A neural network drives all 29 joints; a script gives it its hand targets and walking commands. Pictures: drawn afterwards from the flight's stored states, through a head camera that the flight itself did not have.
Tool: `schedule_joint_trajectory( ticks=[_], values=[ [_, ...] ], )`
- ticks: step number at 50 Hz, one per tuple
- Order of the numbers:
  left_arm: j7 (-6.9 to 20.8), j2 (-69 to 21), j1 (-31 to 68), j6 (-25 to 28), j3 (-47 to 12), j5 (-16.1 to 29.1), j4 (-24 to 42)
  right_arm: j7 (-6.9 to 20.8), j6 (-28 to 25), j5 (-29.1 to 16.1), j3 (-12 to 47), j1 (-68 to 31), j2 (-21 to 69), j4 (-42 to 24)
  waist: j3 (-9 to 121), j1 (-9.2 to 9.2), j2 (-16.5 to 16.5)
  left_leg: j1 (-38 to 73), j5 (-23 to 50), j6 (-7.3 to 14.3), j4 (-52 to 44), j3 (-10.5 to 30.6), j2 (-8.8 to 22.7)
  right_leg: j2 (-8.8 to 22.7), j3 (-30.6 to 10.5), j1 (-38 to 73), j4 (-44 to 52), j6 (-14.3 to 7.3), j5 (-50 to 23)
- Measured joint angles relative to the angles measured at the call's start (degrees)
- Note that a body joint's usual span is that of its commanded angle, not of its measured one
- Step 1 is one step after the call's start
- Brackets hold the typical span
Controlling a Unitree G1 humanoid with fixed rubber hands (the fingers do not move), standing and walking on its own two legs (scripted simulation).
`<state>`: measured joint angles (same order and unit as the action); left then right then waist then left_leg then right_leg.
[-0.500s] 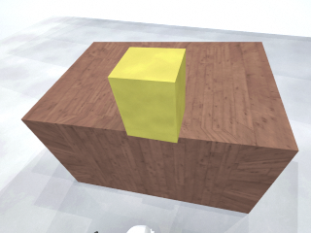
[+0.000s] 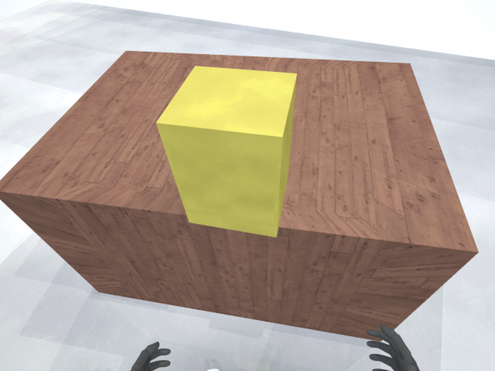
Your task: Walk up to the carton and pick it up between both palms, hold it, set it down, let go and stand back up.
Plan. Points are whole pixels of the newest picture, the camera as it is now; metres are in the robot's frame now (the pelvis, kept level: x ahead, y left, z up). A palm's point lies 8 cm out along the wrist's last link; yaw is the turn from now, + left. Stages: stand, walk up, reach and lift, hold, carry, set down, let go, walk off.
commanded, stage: walk up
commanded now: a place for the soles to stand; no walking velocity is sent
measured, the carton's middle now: (237, 155) +0.51 +0.06 +0.05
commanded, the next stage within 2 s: none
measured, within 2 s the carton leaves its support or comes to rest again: neither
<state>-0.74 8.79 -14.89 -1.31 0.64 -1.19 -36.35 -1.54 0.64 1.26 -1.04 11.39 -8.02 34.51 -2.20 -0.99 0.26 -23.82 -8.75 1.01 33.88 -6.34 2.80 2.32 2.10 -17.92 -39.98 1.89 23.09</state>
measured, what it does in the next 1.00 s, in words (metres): steps to the left: left foot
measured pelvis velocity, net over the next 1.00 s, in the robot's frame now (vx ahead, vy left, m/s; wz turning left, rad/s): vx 0.04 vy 0.14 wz -0.07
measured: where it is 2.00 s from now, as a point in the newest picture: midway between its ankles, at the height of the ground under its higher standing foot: outside the picture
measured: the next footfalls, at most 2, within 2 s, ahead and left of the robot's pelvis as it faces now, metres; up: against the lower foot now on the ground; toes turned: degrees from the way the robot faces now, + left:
left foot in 0.90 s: +0.14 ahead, +0.26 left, +0.00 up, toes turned +3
right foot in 1.52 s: +0.07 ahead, +0.01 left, +0.00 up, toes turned -21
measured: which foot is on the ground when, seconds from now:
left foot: down 0.00-0.62, up 0.64-0.88, down 0.90-1.00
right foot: down 0.00-0.92, up 0.94-1.00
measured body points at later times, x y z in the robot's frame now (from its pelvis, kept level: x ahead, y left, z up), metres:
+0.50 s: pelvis +0.00 +0.00 +0.01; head +0.00 +0.01 +0.46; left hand +0.13 +0.21 -0.10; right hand +0.10 -0.22 -0.11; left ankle +0.08 +0.12 -0.72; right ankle +0.01 -0.12 -0.72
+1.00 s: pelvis +0.04 +0.14 +0.00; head +0.07 +0.14 +0.45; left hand +0.12 +0.40 -0.12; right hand +0.22 -0.05 -0.10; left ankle +0.10 +0.26 -0.72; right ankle +0.00 -0.05 -0.68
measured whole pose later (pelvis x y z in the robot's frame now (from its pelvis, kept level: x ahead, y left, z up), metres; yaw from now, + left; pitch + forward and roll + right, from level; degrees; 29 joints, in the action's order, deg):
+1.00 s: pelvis +0.04 +0.14 +0.00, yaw -4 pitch -1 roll -1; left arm -3.0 11.2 -20.3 0.6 4.1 -2.8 -38.6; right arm 2.2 1.1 2.9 1.0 9.5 -7.8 33.2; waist -3.2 3.7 -1.4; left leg -23.2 -17.0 0.4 40.9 -5.5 4.5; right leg 4.8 -5.5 -21.8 -53.7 5.4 33.8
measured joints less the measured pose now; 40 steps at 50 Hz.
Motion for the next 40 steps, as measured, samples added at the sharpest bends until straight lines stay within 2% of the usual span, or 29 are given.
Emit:
schedule_joint_trajectory(
  ticks=[1, 3, 5, 7, 12, 20, 30, 32, 35, 38, 40],
  values=[
    [-0.03, -0.61, 0.46, 0.31, 0.06, -0.06, -0.03, 0.35, 0.41, -0.14, -0.3, -0.37, -0.82, 0.41, -0.28, 0.03, -1.03, -0.28, -0.59, -0.3, 1.36, 0.36, 0.54, -0.54, 0.38, 0.47, 0.8, -0.87, -3.1],
    [-0.05, -1.71, 0.16, 0.66, -0.11, -0.19, 0.36, 1.09, 1.11, -0.38, -0.69, -0.24, -2.05, 1.52, 0.1, -0.08, -2.87, -0.29, -2.74, -0.67, 2.8, 1.53, 1.23, -1.44, 1.33, 1.19, 0.65, -2.3, -3.48],
    [-0.16, -2.12, -0.67, 0.74, -0.19, 0.22, 0.5, 1.49, 1.6, -0.15, -0.74, 0.6, -2.52, 2.17, 1.35, 0.2, -2.97, -0.16, -7.9, -1.02, 3.61, 2.29, 0.29, -1.23, 1.12, 1.5, 1.21, -2.95, -3.06],
    [-0.16, -2.47, -1.04, 0.77, -0.14, 0.43, 0.64, 1.79, 1.51, 0.23, -0.66, 1.23, -2.99, 2.44, 1.78, 0.3, -3.57, 0.92, -9.75, -1.03, 3.71, 3.36, -0.25, -1.59, 0.86, 1.97, 2.53, -3.09, -3.63],
    [0.63, -1.55, 1.29, 1.11, 0.13, 1.07, 1.06, 1.59, 0.2, 0.68, -0.1, 2.25, -2.18, 4.13, -0.27, -0.2, -3.01, 3.05, 0.23, -1.71, -1.03, 4.27, -0.53, -2.0, 1.0, 2.16, 3.55, -3.13, -4.81],
    [1.26, -1.27, 1.45, 0.9, -0.25, 1.01, 0.29, 2.46, -0.39, 0.61, 0.71, 4.82, -0.86, 5.19, 0.3, -0.23, -0.71, 4.15, 0.17, -1.34, -3.48, 4.45, -0.78, -1.93, 1.21, 3.85, 7.3, -2.65, -6.56],
    [1.29, -0.35, -0.67, 1.28, -0.05, 0.65, -1.69, 2.63, -0.92, -0.14, 0.72, 4.44, -0.45, 4.92, 0.67, 0.67, -0.78, 3.72, -0.33, -0.13, -3.42, 4.54, -1.65, -1.13, 1.39, 4.38, 8.86, -1.47, -6.93],
    [0.07, -0.92, -2.09, 1.97, 0.04, -0.14, -1.31, 3.58, 0.15, 1.15, 0.41, 4.14, -1.42, 3.79, 0.89, 1.27, -1.99, 1.97, -5.79, 0.09, 0.25, 4.65, -1.92, -0.99, 1.34, 4.26, 9.19, -1.22, -6.94],
    [-3.03, -2.15, -5.72, 2.93, 0.32, -1.44, -0.94, 5.12, 2.16, 3.21, -0.97, 2.53, -4.03, 1.32, 1.01, 2.5, -4.71, -3.4, -14.09, -0.4, 13.39, 3.46, -2.14, -0.19, 0.21, 3.82, 9.72, -0.58, -7.1],
    [-5.09, -2.44, -8.55, 3.38, 1.38, -2.12, -1.97, 5.53, 3.26, 3.76, -1.83, 0.14, -5.88, -0.83, 0.5, 2.69, -7.11, -7.7, -13.8, -1.24, 21.02, 3.34, -0.93, 1.34, -0.51, 4.37, 11.55, 1.3, -7.89],
    [-5.41, -2.1, -9.57, 3.68, 2.16, -2.18, -2.61, 5.6, 3.5, 3.66, -1.74, -1.41, -6.24, -1.61, 0.19, 3.0, -7.91, -9.02, -12.29, -2.06, 21.9, 4.03, 0.6, 2.36, -1.09, 4.62, 12.54, 2.72, -8.26]
  ],
)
